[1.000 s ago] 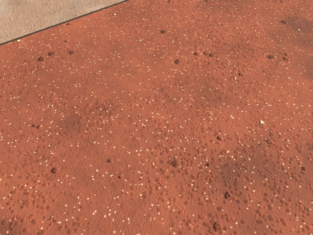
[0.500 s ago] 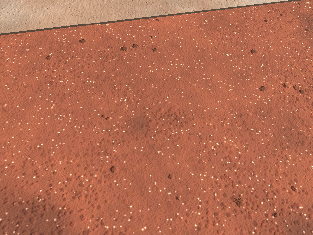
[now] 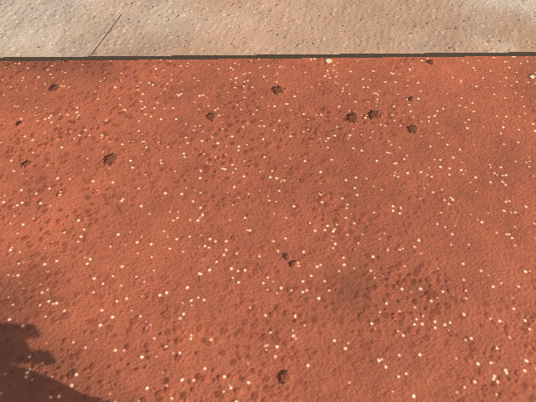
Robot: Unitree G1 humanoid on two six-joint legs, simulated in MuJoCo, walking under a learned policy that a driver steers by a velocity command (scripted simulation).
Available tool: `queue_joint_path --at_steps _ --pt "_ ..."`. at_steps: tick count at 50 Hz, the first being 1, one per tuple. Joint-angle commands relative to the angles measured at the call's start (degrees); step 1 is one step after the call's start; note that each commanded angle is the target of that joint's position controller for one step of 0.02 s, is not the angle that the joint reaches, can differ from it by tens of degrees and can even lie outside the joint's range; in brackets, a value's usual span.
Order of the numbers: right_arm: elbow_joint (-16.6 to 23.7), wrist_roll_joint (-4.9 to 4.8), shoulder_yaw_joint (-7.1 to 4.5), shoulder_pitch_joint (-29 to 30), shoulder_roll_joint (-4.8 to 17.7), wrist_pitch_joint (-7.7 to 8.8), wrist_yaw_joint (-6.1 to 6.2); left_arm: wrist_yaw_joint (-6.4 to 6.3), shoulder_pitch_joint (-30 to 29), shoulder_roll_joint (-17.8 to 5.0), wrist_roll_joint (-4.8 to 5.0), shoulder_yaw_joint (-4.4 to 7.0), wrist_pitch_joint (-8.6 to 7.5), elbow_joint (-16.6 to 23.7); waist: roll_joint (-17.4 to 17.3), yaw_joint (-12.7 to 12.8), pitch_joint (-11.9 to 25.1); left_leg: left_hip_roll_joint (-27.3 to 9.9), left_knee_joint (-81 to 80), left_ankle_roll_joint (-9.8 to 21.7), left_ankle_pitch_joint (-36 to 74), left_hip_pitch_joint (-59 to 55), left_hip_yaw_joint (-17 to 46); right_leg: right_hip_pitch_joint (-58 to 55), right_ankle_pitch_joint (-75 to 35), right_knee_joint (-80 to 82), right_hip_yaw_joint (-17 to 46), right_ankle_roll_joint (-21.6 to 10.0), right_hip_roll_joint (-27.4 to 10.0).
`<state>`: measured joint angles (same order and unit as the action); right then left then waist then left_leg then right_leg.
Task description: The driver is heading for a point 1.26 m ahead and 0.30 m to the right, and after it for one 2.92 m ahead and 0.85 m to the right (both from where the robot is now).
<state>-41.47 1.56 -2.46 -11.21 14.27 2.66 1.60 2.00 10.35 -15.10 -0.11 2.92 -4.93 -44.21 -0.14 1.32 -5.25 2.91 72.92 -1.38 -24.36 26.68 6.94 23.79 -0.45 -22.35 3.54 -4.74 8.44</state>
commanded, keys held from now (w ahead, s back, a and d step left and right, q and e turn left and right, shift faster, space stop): e+shift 0.26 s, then w+e+shift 0.30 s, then w+q+shift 0.16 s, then q+shift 0.28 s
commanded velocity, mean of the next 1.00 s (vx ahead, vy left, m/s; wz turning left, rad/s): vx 0.43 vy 0.00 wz -0.37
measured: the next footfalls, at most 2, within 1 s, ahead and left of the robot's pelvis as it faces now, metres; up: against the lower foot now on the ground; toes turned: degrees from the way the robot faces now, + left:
left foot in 0.28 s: +0.20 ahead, +0.13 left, +0.00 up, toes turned -25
right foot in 0.86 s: +0.26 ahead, -0.30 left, +0.00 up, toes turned -29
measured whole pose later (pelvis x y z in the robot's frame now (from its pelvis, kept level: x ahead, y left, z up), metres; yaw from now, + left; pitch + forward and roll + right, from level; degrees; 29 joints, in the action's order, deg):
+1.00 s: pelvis +0.25 -0.15 +0.00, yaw -23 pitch +3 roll +0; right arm -43.5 -1.5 -3.6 -22.3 18.2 1.1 1.0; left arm 1.2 9.5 -14.0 -0.7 1.9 -3.8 -35.3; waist -1.9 -3.3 -1.9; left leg -3.5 71.7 -3.0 -25.7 29.0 2.2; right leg 21.2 13.9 -32.6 -4.5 1.0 -4.1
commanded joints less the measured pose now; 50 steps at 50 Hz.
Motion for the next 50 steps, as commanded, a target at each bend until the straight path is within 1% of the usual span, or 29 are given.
queue_joint_path --at_steps 1,3,5,8,11,13,14,15,16,17,18,20,21,25,28,30,32,34,36,39,40,41,42,43,44,45,46,48,50 --pt "4.2 0.04 -0.89 -6.1 3.3 0.49 1.40 -0.84 -2.4 -7.5 0.07 1.96 -0.22 5.7 1.8 -4.2 12.4 -1.5 -10.6 -0.8 -0.8 2.8 0.5 -10.7 -19.2 5.2 20.2 -10.6 -14.4" --pt "5.4 -0.31 -0.69 -3.7 3.1 -0.15 2.00 -1.74 -0.8 -9.7 0.13 2.76 1.21 6.0 3.0 -4.0 14.2 0.1 -16.5 -1.8 -0.1 0.5 -0.2 -8.1 -16.3 5.2 21.6 -10.8 -14.1" --pt "5.9 -0.75 -0.98 -1.8 4.3 -1.17 2.11 -2.71 -0.7 -11.2 1.15 3.53 2.94 7.2 4.1 -3.7 14.8 1.1 -20.4 -2.2 4.9 -1.1 0.4 -5.5 -1.3 6.3 23.5 -9.1 -13.1" --pt "7.6 -1.19 -0.95 3.6 4.5 -1.55 1.78 -4.06 0.2 -10.6 1.97 3.77 5.03 8.3 7.0 -1.9 11.4 2.3 -27.7 -2.4 9.5 -2.5 1.1 -2.3 16.9 7.9 25.9 -6.2 -10.8" --pt "8.0 -2.12 -1.34 5.1 5.2 -0.27 0.95 -4.81 2.1 -9.9 1.50 4.18 6.49 9.1 10.0 -0.8 10.4 3.0 -37.0 -2.1 9.6 -5.8 1.8 -4.6 19.3 6.6 29.2 -4.5 -10.4" --pt "6.9 -2.83 -2.18 2.0 6.4 0.63 0.38 -4.92 1.3 -9.4 1.83 4.32 7.09 10.3 10.8 -2.6 10.0 1.6 -48.5 -0.7 13.9 -12.2 1.4 -5.0 20.0 3.8 30.9 -2.5 -9.2" --pt "6.0 -2.89 -2.95 -1.1 8.0 0.76 0.37 -4.84 1.8 -7.8 2.14 3.80 7.28 10.7 8.2 -3.6 12.8 -3.2 -53.8 1.5 13.3 -20.9 2.8 -0.2 31.4 -0.6 28.7 -0.4 -6.7" --pt "6.8 -2.30 -3.55 -2.5 10.8 0.28 0.72 -4.60 6.2 -4.2 1.97 2.87 7.50 10.1 -2.0 -2.2 17.0 -16.6 -54.9 6.5 0.6 -30.8 14.6 8.5 41.2 -15.4 19.5 1.7 -1.1" --pt "6.7 0.92 -4.13 -1.4 14.2 0.17 -0.04 -3.92 4.2 -4.9 2.78 3.02 6.26 13.6 -18.9 -1.0 13.1 -25.1 -62.8 11.5 -15.7 -27.6 32.2 22.0 34.1 -27.9 11.5 1.8 1.5" --pt "8.4 0.99 -3.98 3.6 11.9 0.98 -0.08 -3.68 2.7 -10.2 2.14 4.04 5.29 13.3 -15.7 0.2 7.9 -24.6 -64.1 10.9 -17.2 -24.2 30.5 25.9 26.0 -34.5 9.3 3.0 -4.4" --pt "8.8 -0.49 -3.43 5.0 9.5 1.29 0.50 -3.39 3.2 -11.8 1.51 4.50 5.24 12.0 -12.0 0.1 7.1 -21.4 -63.2 8.8 -14.7 -23.6 23.8 26.3 21.1 -38.3 7.1 4.0 -5.6" --pt "8.6 -2.24 -2.82 3.6 8.4 1.66 1.00 -2.70 6.6 -8.8 0.23 3.70 5.35 10.3 -7.7 0.0 7.5 -17.4 -62.5 6.8 -8.9 -23.3 14.7 26.2 15.9 -49.3 3.1 5.9 -7.5" --pt "8.2 -2.01 -2.54 1.9 8.4 2.10 0.96 -2.15 6.5 -7.6 0.36 3.24 5.07 10.6 -7.0 -0.6 6.8 -16.5 -62.9 6.6 -7.3 -21.9 11.3 26.6 14.1 -53.6 1.3 6.4 -8.9" --pt "6.0 -0.28 -2.49 -4.4 9.8 3.54 -0.28 -1.81 2.1 -7.2 1.49 2.65 4.29 13.0 -6.1 -3.5 3.4 -16.2 -63.8 8.0 -7.5 -21.3 5.5 31.8 7.4 -56.2 0.8 8.3 -12.8" --pt "4.7 0.26 -2.65 -6.4 10.7 3.87 -0.57 -1.78 0.6 -7.2 2.26 2.61 4.15 13.9 -7.1 -4.1 2.0 -17.8 -64.5 8.7 -5.2 -22.6 2.6 33.8 3.5 -53.9 2.7 9.2 -14.1" --pt "3.0 0.28 -2.41 -10.0 10.0 4.21 -0.95 -2.02 0.5 -5.4 2.39 2.02 3.71 13.5 -5.3 -4.6 1.0 -18.9 -65.5 11.1 -5.3 -22.0 4.2 33.0 2.4 -50.0 5.8 8.7 -12.9" --pt "1.8 -0.34 -2.39 -11.6 10.1 3.87 -0.98 -1.71 -1.4 -4.6 2.53 1.61 3.00 14.1 -4.2 -4.2 -1.2 -20.7 -66.9 13.2 -5.2 -23.9 5.4 34.9 2.4 -44.3 7.2 7.9 -12.1" --pt "0.9 -1.56 -2.25 -11.4 10.6 3.26 -0.91 -0.86 -4.2 -4.4 1.68 0.99 2.03 14.8 -4.3 -3.4 -2.2 -21.3 -68.3 13.9 -2.7 -25.2 4.9 33.7 1.5 -36.1 2.1 7.3 -14.8" --pt "0.4 -2.54 -2.04 -12.3 10.6 2.98 -0.88 0.06 -8.5 -3.5 1.52 0.18 0.76 15.7 -5.2 -5.3 -2.9 -19.8 -68.7 13.3 2.1 -21.6 2.2 25.6 1.6 -27.1 -1.3 7.2 -15.2" --pt "-1.0 -2.96 -2.28 -14.0 12.6 2.05 -1.08 1.52 -10.1 -2.8 1.76 -0.22 -1.02 16.2 -7.0 -5.7 -3.5 -17.3 -65.0 12.0 14.2 -17.7 -0.8 9.1 7.0 -14.7 -3.9 6.9 -10.8" --pt "-1.9 -3.11 -2.52 -14.9 13.6 1.48 -1.18 1.61 -8.3 -4.3 1.87 0.43 -1.39 15.9 -8.5 -4.5 -2.6 -17.8 -62.2 11.2 17.3 -19.4 0.6 5.1 8.5 -11.1 -3.6 6.4 -9.6" --pt "-2.4 -3.10 -2.64 -14.1 14.3 0.93 -1.21 1.44 -3.7 -6.1 1.96 1.42 -1.64 14.9 -9.8 -1.1 -0.2 -17.5 -56.8 9.9 25.7 -19.9 0.6 -1.5 8.0 -7.4 -4.2 5.3 -7.9" --pt "-2.5 -2.96 -2.24 -13.8 13.1 0.84 -1.26 0.83 4.5 -9.1 1.77 3.00 -1.57 12.6 -8.6 3.5 5.4 -14.3 -45.6 7.5 35.4 -18.3 -2.2 -13.0 4.9 -5.0 -4.4 3.8 -7.4" --pt "-0.6 -1.85 -1.05 -13.5 9.3 1.30 -1.36 -0.19 14.5 -13.2 0.45 4.31 -1.11 11.3 -5.4 7.9 16.2 -10.6 -28.4 3.9 22.6 -7.1 -4.1 -32.2 -3.3 -9.5 2.9 1.2 -16.9" --pt "1.7 -0.68 0.91 -19.6 0.7 2.11 -1.56 -1.32 16.5 -19.6 -1.55 5.05 0.02 12.0 16.4 3.1 26.3 -2.9 -6.1 -0.2 -12.5 12.0 -5.0 -49.0 -20.9 -11.7 22.4 -4.5 -34.3" --pt "2.0 -3.18 -0.05 -20.1 4.9 2.89 -1.49 -1.26 17.2 -17.1 -2.79 4.33 0.38 13.0 18.7 4.7 33.3 -2.4 3.8 -1.1 -12.2 13.4 3.4 -44.5 -17.3 -3.3 33.6 -8.8 -37.2" --pt "2.8 -4.60 -1.53 -15.0 8.7 2.17 -1.03 -1.09 13.7 -13.2 -1.90 3.20 0.61 12.4 14.0 3.8 24.7 -5.4 6.6 -1.4 -8.6 17.3 1.4 -38.1 -17.3 -2.8 23.3 -7.5 -34.9" --pt "2.7 -3.05 -2.17 -11.6 8.6 -0.34 -0.14 -1.15 6.3 -7.0 -0.07 1.54 1.14 11.2 10.9 0.4 13.9 -8.7 3.4 -1.8 -1.8 16.3 -2.7 -24.5 -18.8 -0.8 8.8 -5.0 -29.4" --pt "2.2 -3.10 -2.59 -13.8 6.5 -2.94 -0.24 -1.47 0.2 -5.4 -0.71 1.45 0.55 10.4 11.2 -3.6 10.2 -9.7 2.2 -2.0 3.4 9.1 -4.2 -14.3 -18.3 3.2 0.4 -4.2 -26.9"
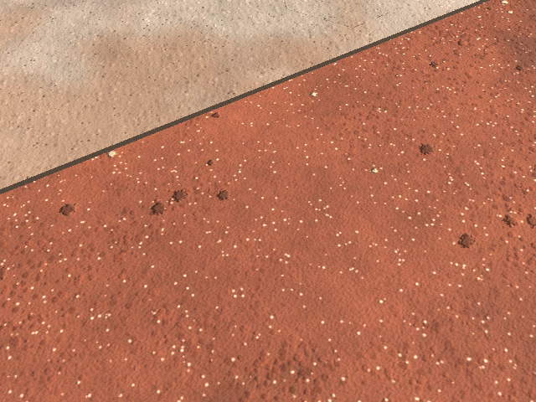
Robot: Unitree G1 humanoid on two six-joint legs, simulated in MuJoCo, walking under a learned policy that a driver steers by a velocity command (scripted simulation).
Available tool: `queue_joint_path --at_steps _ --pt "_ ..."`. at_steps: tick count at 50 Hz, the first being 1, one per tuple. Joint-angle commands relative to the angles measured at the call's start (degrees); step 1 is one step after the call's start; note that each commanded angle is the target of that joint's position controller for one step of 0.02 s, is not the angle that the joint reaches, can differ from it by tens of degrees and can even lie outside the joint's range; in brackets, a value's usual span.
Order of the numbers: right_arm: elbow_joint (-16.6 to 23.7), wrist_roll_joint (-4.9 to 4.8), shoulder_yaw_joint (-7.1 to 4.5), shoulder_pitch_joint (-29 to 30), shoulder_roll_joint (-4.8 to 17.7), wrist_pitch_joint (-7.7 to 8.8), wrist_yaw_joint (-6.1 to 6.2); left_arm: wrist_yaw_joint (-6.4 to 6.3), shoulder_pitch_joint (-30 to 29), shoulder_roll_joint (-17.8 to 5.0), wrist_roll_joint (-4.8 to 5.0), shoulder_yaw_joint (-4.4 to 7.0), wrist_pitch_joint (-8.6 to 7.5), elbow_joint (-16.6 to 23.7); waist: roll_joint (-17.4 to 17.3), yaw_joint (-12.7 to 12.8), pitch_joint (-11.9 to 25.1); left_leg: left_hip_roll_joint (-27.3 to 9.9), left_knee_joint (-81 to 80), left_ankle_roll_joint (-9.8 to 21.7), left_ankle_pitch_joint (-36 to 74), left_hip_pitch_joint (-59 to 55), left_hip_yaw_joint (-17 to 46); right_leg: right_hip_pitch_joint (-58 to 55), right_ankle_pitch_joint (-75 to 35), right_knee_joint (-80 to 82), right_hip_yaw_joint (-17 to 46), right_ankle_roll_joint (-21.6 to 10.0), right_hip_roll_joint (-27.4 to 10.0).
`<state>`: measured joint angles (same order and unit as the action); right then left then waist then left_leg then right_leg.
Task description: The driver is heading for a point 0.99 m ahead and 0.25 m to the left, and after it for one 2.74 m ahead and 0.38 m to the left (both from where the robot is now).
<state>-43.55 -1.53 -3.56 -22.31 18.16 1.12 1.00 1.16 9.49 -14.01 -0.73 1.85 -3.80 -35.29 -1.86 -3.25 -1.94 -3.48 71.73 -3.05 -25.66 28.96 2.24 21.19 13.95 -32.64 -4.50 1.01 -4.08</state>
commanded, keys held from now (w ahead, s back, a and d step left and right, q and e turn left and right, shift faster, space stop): q+shift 0.50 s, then e+shift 0.48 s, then w+e+shift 0.02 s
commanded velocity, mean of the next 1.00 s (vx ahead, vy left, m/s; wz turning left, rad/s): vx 0.07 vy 0.00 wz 0.34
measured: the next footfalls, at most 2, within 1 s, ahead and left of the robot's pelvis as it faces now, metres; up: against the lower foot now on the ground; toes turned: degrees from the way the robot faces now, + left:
left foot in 0.30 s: +0.19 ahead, +0.13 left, +0.00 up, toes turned +20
right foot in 0.72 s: +0.28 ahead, -0.09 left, +0.00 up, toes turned +28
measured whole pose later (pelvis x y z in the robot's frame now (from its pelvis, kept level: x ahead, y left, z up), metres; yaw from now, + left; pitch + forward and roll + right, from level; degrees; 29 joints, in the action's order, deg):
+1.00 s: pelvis +0.16 +0.01 +0.01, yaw +16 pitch +2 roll +1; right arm -33.8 -0.7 -4.4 -5.2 15.8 0.4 0.6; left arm -1.6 12.7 -18.1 2.1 5.6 2.4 -40.4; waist 1.1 2.2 -2.9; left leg 5.7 38.4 -1.9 -24.5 19.3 5.1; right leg 20.1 11.0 -29.0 12.7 1.4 2.5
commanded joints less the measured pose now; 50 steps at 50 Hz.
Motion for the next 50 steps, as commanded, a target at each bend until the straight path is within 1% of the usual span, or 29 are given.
queue_joint_path --at_steps 1,4,7,12,14,15,16,17,18,19,20,21,22,24,27,30,32,34,36,37,38,39,41,42,44,46,48,49,50 --pt "4.8 -0.18 -1.42 -1.9 1.5 -2.34 0.43 -0.98 -1.7 -6.8 -0.54 2.71 -0.94 1.1 11.9 0.1 5.3 -3.2 2.1 -0.7 6.6 6.7 -0.1 -9.6 -30.8 15.8 5.8 -10.5 -14.6" --pt "7.6 0.71 -1.33 3.6 0.4 -3.29 0.06 -2.33 -3.9 -7.9 -0.27 3.32 -1.10 -0.9 9.6 0.4 2.0 -3.9 -9.0 -0.5 12.4 7.6 -0.6 -9.3 -30.6 17.5 0.3 -11.0 -15.0" --pt "9.0 0.83 -1.30 7.1 0.5 -3.43 -2.16 -2.89 -5.5 -10.1 0.79 4.01 -0.18 -2.0 7.7 1.2 3.1 -3.5 -20.9 1.6 20.4 2.6 -2.7 -11.8 -29.4 16.1 -4.5 -10.3 -14.6" --pt "12.8 0.27 -3.01 11.6 4.3 -4.86 -4.11 -1.62 -6.3 -13.4 3.10 5.49 1.43 -3.2 6.9 2.1 2.7 -1.2 -29.7 5.6 14.2 -1.8 -7.7 -16.5 -32.1 9.3 -7.2 -8.0 -16.6" --pt "12.6 0.26 -4.54 7.4 6.5 -4.83 -3.65 -1.18 -6.2 -13.1 4.02 5.71 2.43 -3.7 5.1 -0.7 5.1 2.8 -36.5 8.6 15.5 -10.1 -10.6 -16.5 -37.1 -2.3 -10.1 -5.2 -14.5" --pt "11.0 0.60 -6.26 0.9 10.1 -4.37 -2.34 -0.76 -3.4 -11.7 3.74 5.41 2.76 -4.4 -0.7 -3.4 7.4 4.7 -42.3 11.6 27.4 -21.1 -7.5 -10.3 -31.6 -15.3 -11.1 -2.1 -10.5" --pt "12.6 0.10 -7.96 2.2 18.4 -4.06 -1.01 -0.60 -0.1 -7.0 0.42 4.05 2.57 -1.8 -19.2 1.7 7.4 -8.1 -43.1 19.6 58.7 -32.7 15.2 9.7 16.8 -34.3 -11.3 3.1 -1.1" --pt "15.5 2.42 -6.90 3.6 18.1 -2.33 -1.96 -0.67 -1.6 -8.8 -0.39 3.79 1.92 -0.1 -17.0 1.1 18.1 -16.3 -50.1 29.5 41.3 -38.4 37.8 19.7 27.6 -47.4 4.0 3.9 6.3" --pt "15.8 2.13 -5.94 4.4 14.7 -0.80 -2.89 -0.71 -6.5 -11.5 0.97 4.32 1.43 0.0 -6.4 -1.1 17.8 -16.1 -53.3 26.8 34.4 -37.1 34.4 21.7 23.2 -47.1 9.9 2.1 4.5" --pt "15.3 1.09 -5.49 6.0 13.3 -0.05 -2.63 -1.09 -8.5 -10.2 1.26 3.93 1.12 0.7 -2.8 0.4 13.5 -14.0 -53.3 23.7 28.9 -32.9 30.8 21.9 18.7 -43.6 11.1 0.6 3.6" --pt "15.6 -0.13 -4.92 8.6 11.2 -0.20 -2.13 -1.72 -8.2 -9.9 0.38 3.90 1.19 -0.4 1.2 2.2 10.3 -11.4 -53.2 20.5 26.1 -28.3 26.8 20.7 15.3 -38.8 11.7 0.3 2.0" --pt "16.5 -0.21 -4.44 11.9 10.1 -0.70 -1.29 -2.07 -7.8 -10.6 0.01 4.17 1.49 -0.7 0.4 4.0 9.1 -9.5 -53.3 18.9 25.6 -23.3 24.0 17.2 12.2 -34.1 12.2 0.2 1.5" --pt "17.6 0.49 -4.28 14.0 9.9 -1.19 -0.62 -1.91 -7.5 -10.5 0.06 4.26 1.85 -1.2 -0.5 4.8 9.0 -7.3 -53.5 17.8 26.8 -19.8 21.9 13.8 9.9 -31.5 11.5 0.4 2.4" --pt "18.0 1.12 -4.60 14.3 10.5 -1.74 0.26 -1.73 -6.4 -8.6 0.18 3.80 2.19 -2.4 -0.8 5.0 10.0 -5.0 -52.8 17.2 29.4 -18.2 20.1 10.8 7.5 -25.3 10.7 1.8 4.8" --pt "17.9 1.33 -4.19 14.1 9.7 -2.30 1.21 -1.75 -3.8 -7.3 0.61 3.09 3.06 -4.7 -1.8 4.2 12.0 -5.4 -51.1 16.9 27.4 -17.5 17.8 8.3 3.9 -20.1 9.7 3.6 4.4" --pt "16.9 2.59 -2.34 13.9 6.2 -2.37 0.74 -1.66 -3.6 -6.8 0.75 2.61 3.88 -5.0 -4.9 2.4 11.4 -5.1 -51.2 16.2 21.3 -12.5 15.7 2.6 1.9 -17.8 7.7 3.9 2.3" --pt "15.7 3.48 -0.44 14.4 2.4 -1.95 -0.23 -1.28 -3.4 -5.7 0.57 1.95 3.76 -5.0 -5.7 1.9 10.2 -5.4 -51.7 15.4 14.7 -10.5 14.9 -1.6 2.0 -13.8 7.4 3.1 0.6" --pt "14.2 3.83 0.16 15.2 2.0 -1.38 -1.12 -0.73 -2.9 -5.5 0.68 1.68 3.31 -4.9 -6.3 2.3 7.4 -5.0 -51.3 14.0 7.7 -8.6 13.3 -5.9 0.7 -6.9 5.3 1.8 1.4" --pt "12.8 3.39 -0.45 13.7 4.2 -1.16 -0.96 -0.50 -3.7 -8.4 0.52 2.35 2.98 -3.6 -5.8 2.4 3.7 -3.1 -48.9 11.2 6.5 -9.7 12.0 -5.5 -3.5 1.1 4.5 -0.3 2.7" --pt "12.8 3.40 -0.78 12.6 4.9 -1.02 -0.43 -0.50 -4.2 -11.5 0.24 2.85 2.84 -2.3 -2.4 1.2 2.8 -1.1 -44.5 8.8 7.4 -11.1 10.2 -3.7 -13.3 3.0 9.6 -2.1 -0.1" --pt "13.2 3.97 -1.03 9.9 4.8 -0.94 0.09 -0.71 -4.6 -15.2 0.76 3.76 2.73 -1.7 5.1 -1.7 2.6 4.0 -38.8 6.2 5.8 -11.6 5.0 -1.7 -18.7 5.9 17.0 -5.4 -4.0" --pt "13.9 3.78 -1.14 12.0 4.2 -0.88 0.61 -0.84 -4.3 -16.6 1.25 4.62 2.90 -2.1 12.6 -1.2 1.2 7.5 -33.8 3.6 7.4 -11.9 -1.5 1.8 -12.8 11.0 24.6 -9.6 -7.0" --pt "15.7 2.38 -1.51 18.2 3.6 -0.91 1.26 -1.39 -1.0 -14.2 0.85 4.37 3.00 -2.0 15.9 2.7 1.0 9.2 -28.7 3.4 3.4 -6.4 -0.3 -2.7 -11.9 14.3 33.8 -13.4 -10.0" --pt "16.1 2.21 -1.57 19.5 2.8 -1.04 1.13 -1.55 1.0 -14.1 0.85 4.57 2.75 -1.9 16.2 4.1 2.2 9.6 -24.1 3.4 -3.6 -3.1 1.4 -6.4 -15.3 14.2 35.8 -14.7 -10.7" --pt "16.1 1.89 -1.82 19.6 2.1 -0.81 0.65 -2.14 2.5 -14.7 1.40 5.39 2.39 -1.9 12.1 4.5 5.4 8.5 -17.3 2.6 -7.7 2.3 4.7 -13.9 -21.5 12.0 36.2 -15.2 -10.7" --pt "15.4 1.44 -1.44 19.3 0.3 -0.31 0.31 -2.84 0.9 -13.9 2.81 5.92 3.72 -1.4 9.8 4.0 7.4 7.8 -24.7 1.3 -4.1 1.6 4.6 -16.7 -21.5 10.1 32.8 -12.1 -7.0" --pt "14.3 0.70 -1.21 18.6 -1.0 0.25 -0.32 -3.26 -0.3 -13.5 3.08 6.32 5.75 -0.5 10.9 4.2 8.8 9.3 -32.9 0.5 0.6 -4.2 2.9 -15.0 -21.1 9.5 31.9 -10.6 -4.3" --pt "13.5 0.37 -1.42 17.0 -0.7 0.38 -0.71 -3.23 -0.7 -13.6 3.00 6.52 6.41 0.0 11.9 3.9 9.4 9.9 -37.0 0.4 2.5 -7.5 2.3 -13.9 -20.5 9.5 32.3 -10.3 -3.6" --pt "12.2 0.07 -1.85 13.7 0.0 0.49 -1.04 -3.29 -1.1 -13.1 3.54 6.45 6.75 0.3 11.5 2.5 11.5 10.0 -43.2 1.1 5.5 -13.2 1.5 -11.0 -6.6 10.4 32.4 -9.8 -2.2"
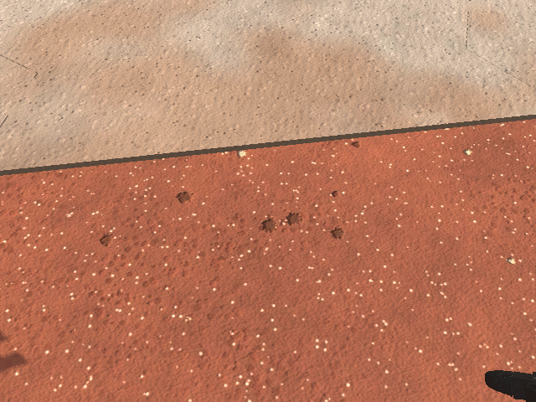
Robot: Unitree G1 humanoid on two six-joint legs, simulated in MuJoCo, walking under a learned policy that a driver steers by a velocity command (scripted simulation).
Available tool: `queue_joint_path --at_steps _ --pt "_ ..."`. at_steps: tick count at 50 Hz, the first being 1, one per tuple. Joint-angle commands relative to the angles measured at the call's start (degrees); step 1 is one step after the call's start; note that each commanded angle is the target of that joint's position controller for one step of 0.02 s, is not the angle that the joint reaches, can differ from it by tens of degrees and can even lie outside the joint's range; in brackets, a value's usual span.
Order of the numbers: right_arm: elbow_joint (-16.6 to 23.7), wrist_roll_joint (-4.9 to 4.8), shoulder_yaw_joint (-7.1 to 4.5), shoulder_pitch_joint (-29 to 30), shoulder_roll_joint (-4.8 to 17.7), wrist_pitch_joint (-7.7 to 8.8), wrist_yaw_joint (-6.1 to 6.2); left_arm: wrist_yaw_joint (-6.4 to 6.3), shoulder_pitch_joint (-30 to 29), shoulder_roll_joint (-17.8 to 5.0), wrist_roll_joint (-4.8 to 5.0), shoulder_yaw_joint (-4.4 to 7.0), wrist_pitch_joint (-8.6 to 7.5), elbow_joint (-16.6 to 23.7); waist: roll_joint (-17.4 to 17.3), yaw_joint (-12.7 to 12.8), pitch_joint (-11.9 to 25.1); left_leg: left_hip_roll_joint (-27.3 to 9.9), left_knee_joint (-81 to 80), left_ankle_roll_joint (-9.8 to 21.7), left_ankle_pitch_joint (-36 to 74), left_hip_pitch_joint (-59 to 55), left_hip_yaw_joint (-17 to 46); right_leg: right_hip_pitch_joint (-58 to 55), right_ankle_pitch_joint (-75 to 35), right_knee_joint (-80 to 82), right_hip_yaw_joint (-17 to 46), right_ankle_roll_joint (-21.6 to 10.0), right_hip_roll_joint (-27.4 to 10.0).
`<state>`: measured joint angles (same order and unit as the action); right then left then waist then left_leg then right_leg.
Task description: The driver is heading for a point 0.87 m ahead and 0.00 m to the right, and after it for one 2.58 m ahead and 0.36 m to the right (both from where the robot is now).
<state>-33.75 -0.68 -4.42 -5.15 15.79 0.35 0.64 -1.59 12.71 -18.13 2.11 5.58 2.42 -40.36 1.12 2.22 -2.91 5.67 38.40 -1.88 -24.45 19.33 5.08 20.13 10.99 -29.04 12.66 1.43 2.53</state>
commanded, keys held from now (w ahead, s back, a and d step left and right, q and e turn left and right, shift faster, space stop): w+e+shift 0.26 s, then w+q+shift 0.74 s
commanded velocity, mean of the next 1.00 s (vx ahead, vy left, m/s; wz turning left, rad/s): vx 0.78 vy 0.00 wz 0.09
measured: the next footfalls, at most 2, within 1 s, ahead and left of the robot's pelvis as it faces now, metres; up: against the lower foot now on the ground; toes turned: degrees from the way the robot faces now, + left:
left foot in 0.04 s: +0.04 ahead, +0.11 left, +0.00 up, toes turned -9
right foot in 0.56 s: +0.33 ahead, -0.30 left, +0.00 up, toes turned -12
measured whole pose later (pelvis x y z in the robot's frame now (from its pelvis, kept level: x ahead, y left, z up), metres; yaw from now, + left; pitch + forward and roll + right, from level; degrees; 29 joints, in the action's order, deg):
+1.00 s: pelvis +0.53 -0.17 -0.04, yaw +8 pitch -1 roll -3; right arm -35.4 -2.9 -2.4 -5.1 16.3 1.3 -3.9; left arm -0.6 22.3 -16.1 -0.5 3.6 -4.1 -48.2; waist -0.3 3.2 -3.1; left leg -4.3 48.2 7.1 0.3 42.9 -7.1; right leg -17.7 28.2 -15.4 -19.4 4.0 0.3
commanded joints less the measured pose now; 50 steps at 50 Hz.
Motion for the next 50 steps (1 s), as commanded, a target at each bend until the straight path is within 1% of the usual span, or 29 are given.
queue_joint_path --at_steps 1,2,3,4,5,7,11,16,19,20,23,25,26,27,28,29,30,31,32,33,34,35,37,39,42,46,48,49,50 --pt "0.9 -1.27 -1.61 -7.1 3.1 1.25 -0.78 -0.54 -5.7 -8.2 1.41 2.33 0.54 6.0 7.5 -5.2 12.4 -0.3 -18.0 1.3 9.5 -13.0 -2.2 -2.3 15.0 7.4 14.5 -8.6 -6.4" --pt "-0.3 -1.34 -2.90 -12.0 6.6 1.04 -0.24 -0.40 -5.3 -6.5 1.13 1.71 0.24 6.5 3.5 -6.9 12.0 -8.1 -20.6 4.1 4.9 -26.4 4.4 12.6 26.3 1.1 11.0 -5.3 -2.7" --pt "-0.2 0.22 -3.99 -14.5 12.5 0.99 -0.28 0.18 -4.4 -1.0 0.77 0.30 -0.70 8.0 -12.3 -6.3 11.4 -24.1 -26.0 10.4 -14.6 -31.5 26.5 27.2 24.7 -16.8 0.3 -3.2 4.5" --pt "0.7 2.75 -4.03 -10.4 13.3 2.34 -0.73 0.43 -7.1 -4.0 0.47 0.75 -2.34 9.7 -13.1 -4.9 4.7 -30.4 -29.5 13.7 -20.7 -23.5 35.5 34.0 17.3 -25.6 1.1 -2.8 -1.9" --pt "1.9 2.28 -3.11 -6.3 10.1 3.41 -0.07 0.75 -7.2 -7.3 0.16 1.54 -2.85 8.7 -9.7 -3.4 1.8 -27.6 -29.8 12.4 -19.1 -21.3 29.5 34.5 11.6 -30.0 -0.2 -2.6 -3.7" --pt "1.7 0.52 -2.07 -5.1 7.3 4.39 0.99 1.18 -3.1 -7.3 -0.87 1.72 -3.12 6.0 -7.7 -2.4 2.3 -22.5 -29.6 8.6 -10.6 -22.1 18.4 34.1 4.4 -36.6 -3.6 -0.6 -5.4" --pt "-1.1 1.53 -1.48 -12.1 7.5 5.86 0.71 2.34 -4.8 -4.5 -0.07 0.46 -3.82 7.0 -6.6 -5.1 -0.5 -19.6 -30.5 7.6 -2.0 -19.4 5.7 36.5 -4.5 -45.1 -6.6 0.4 -7.6" --pt "-5.3 2.01 -0.71 -19.6 6.6 6.32 -0.38 2.35 -8.1 -2.1 0.20 -0.66 -4.61 8.6 -4.7 -6.3 -5.8 -21.1 -32.7 11.5 0.3 -18.4 3.3 39.3 -9.6 -38.4 -2.4 1.0 -5.7" --pt "-7.3 0.56 -0.26 -19.9 7.1 5.42 -0.45 3.64 -12.3 -1.7 -0.76 -1.60 -5.86 10.2 -4.4 -5.3 -8.0 -22.2 -35.2 13.2 5.0 -19.8 1.9 38.5 -11.7 -27.2 -8.8 0.4 -8.1" --pt "-8.0 0.00 -0.07 -21.2 7.1 5.20 -0.46 4.18 -15.1 -1.0 -0.98 -2.09 -6.47 10.9 -4.5 -6.4 -8.5 -22.0 -35.7 13.4 7.8 -19.4 1.3 36.1 -12.5 -23.4 -10.9 0.4 -8.8" --pt "-9.9 -0.91 -0.06 -23.8 8.7 4.62 -0.14 6.12 -20.0 0.3 0.11 -3.04 -8.30 13.1 -5.6 -7.6 -9.4 -22.7 -36.2 13.4 14.5 -19.5 0.0 27.0 -9.7 -12.7 -12.4 -0.3 -7.4" --pt "-10.7 -1.40 -0.37 -23.7 10.7 4.14 -0.14 6.59 -18.8 -1.5 0.32 -2.49 -9.05 13.2 -8.2 -5.8 -7.6 -22.9 -33.4 12.6 21.6 -19.9 -0.7 17.0 -4.9 -5.9 -13.6 -1.6 -4.5" --pt "-11.5 -1.10 -0.45 -24.1 11.7 4.03 -0.13 6.27 -16.0 -3.5 0.38 -1.62 -9.11 12.9 -10.7 -3.5 -4.9 -23.1 -29.0 12.2 33.8 -20.7 -0.8 10.2 -1.9 -4.5 -14.3 -2.5 -2.5" --pt "-12.4 -0.51 -0.30 -23.6 12.2 3.87 -0.07 5.58 -7.6 -6.1 0.88 -0.17 -8.93 11.4 -12.7 2.1 1.0 -22.0 -18.6 11.1 48.6 -19.0 -3.0 -2.3 0.1 -3.5 -15.3 -4.3 -0.6" --pt "-11.9 0.19 0.16 -22.1 11.6 4.10 0.15 4.37 6.2 -9.1 1.11 1.53 -8.28 7.8 -13.2 9.7 9.8 -19.2 -2.5 8.9 50.9 -9.1 -5.2 -22.6 -0.4 -6.5 -14.2 -5.3 -1.7" --pt "-9.4 2.40 2.31 -22.8 4.5 4.70 0.10 2.58 18.9 -14.6 0.37 2.78 -7.15 5.3 -2.6 12.6 23.0 -14.8 20.9 6.5 23.0 7.3 -4.1 -44.7 10.9 -9.1 4.0 -6.3 -17.1" --pt "-6.9 -1.51 3.58 -28.2 -2.0 6.45 -0.19 3.00 20.0 -17.3 -2.77 2.37 -7.84 4.7 16.9 7.0 34.3 -6.8 37.6 5.8 -5.9 18.8 5.2 -51.2 41.9 6.9 32.6 -11.1 -26.1" --pt "-6.3 -4.56 1.88 -22.5 3.5 6.81 0.02 3.43 16.6 -11.7 -2.59 1.11 -8.29 4.3 14.3 7.0 25.1 -8.2 44.4 5.6 -2.2 25.5 6.0 -43.7 44.1 15.6 35.1 -10.0 -26.7" --pt "-4.9 -4.73 1.25 -16.7 4.9 6.28 0.29 3.47 13.6 -7.6 -1.56 -0.02 -8.53 3.2 11.3 6.6 14.0 -10.7 46.1 5.5 2.5 30.7 3.2 -36.1 35.0 14.7 25.0 -8.6 -25.6" --pt "-5.0 -3.29 1.37 -14.9 4.0 5.68 0.52 3.52 10.2 -5.3 -1.74 -0.61 -8.58 2.4 6.3 4.3 8.8 -13.6 43.8 5.5 7.5 29.1 2.2 -27.5 23.8 13.8 15.8 -8.2 -24.2" --pt "-5.7 -2.06 1.02 -15.3 3.5 4.77 0.23 3.59 6.8 -2.9 -2.71 -1.00 -8.69 1.7 5.9 1.3 5.1 -15.4 40.7 5.2 11.5 25.0 2.2 -20.0 15.8 14.3 7.5 -7.6 -20.6" --pt "-6.2 -2.40 0.96 -17.6 1.9 3.60 -0.53 3.47 4.3 -0.5 -3.41 -1.37 -8.89 0.9 8.7 -1.3 4.4 -16.8 39.8 5.2 13.9 21.3 2.6 -15.8 10.7 15.0 1.4 -7.0 -19.1" --pt "-6.2 -2.88 0.98 -16.8 0.2 1.26 -1.22 3.23 1.3 1.2 -2.56 -1.37 -9.35 -0.4 7.4 -3.1 0.6 -17.9 39.2 5.0 13.9 21.3 1.3 -12.1 2.5 17.6 -7.7 -6.4 -18.0" --pt "-4.8 -2.20 1.00 -13.9 0.1 0.03 -1.19 2.91 0.2 0.2 -2.56 -1.08 -9.75 -1.1 5.0 -3.9 -3.4 -17.8 37.9 4.6 16.5 24.2 1.0 -9.7 -3.3 19.8 -13.6 -6.5 -17.5" --pt "-2.5 -1.79 1.22 -8.6 1.3 0.09 -1.62 1.96 0.2 -1.6 -3.47 -0.87 -9.61 -1.7 2.4 -4.1 -7.6 -16.3 29.5 4.4 23.8 26.9 -1.5 -9.7 -7.4 22.7 -20.9 -7.1 -16.0" --pt "0.5 -1.57 1.66 -0.3 2.5 1.33 -4.26 1.01 3.1 -7.2 -2.77 0.18 -8.93 -2.6 -2.6 -2.1 -9.6 -14.1 13.4 7.4 29.9 25.2 -8.2 -17.9 -19.3 23.5 -27.7 -5.1 -16.5" --pt "1.2 -1.95 0.76 0.1 4.9 1.74 -5.02 0.45 3.4 -10.7 -2.80 0.83 -7.93 -2.4 -0.8 -3.4 -6.1 -8.6 9.4 9.2 28.4 16.7 -15.1 -22.2 -49.5 17.3 -30.0 -3.8 -16.0" --pt "1.0 -2.57 -0.08 -3.1 6.6 1.47 -4.95 0.19 3.4 -12.8 -2.36 1.33 -7.14 -2.1 2.2 -5.9 -2.9 -5.9 10.0 10.0 24.7 11.8 -17.1 -24.9 -64.8 11.0 -30.1 -3.7 -16.6" --pt "-0.1 -3.07 -1.34 -10.5 9.1 0.76 -4.71 0.29 1.5 -14.9 -1.81 1.88 -6.35 -1.4 5.3 -10.6 1.4 -4.1 11.0 11.3 20.1 3.5 -17.2 -25.4 -75.6 1.2 -29.7 -4.4 -17.7"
